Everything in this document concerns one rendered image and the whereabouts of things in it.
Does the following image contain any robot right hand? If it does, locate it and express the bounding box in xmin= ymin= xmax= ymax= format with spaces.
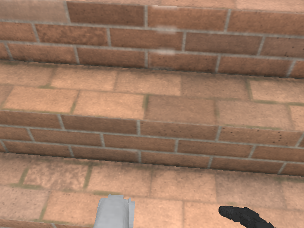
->
xmin=218 ymin=205 xmax=275 ymax=228

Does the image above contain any left robot thigh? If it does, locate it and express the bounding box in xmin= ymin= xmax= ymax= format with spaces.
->
xmin=93 ymin=194 xmax=135 ymax=228

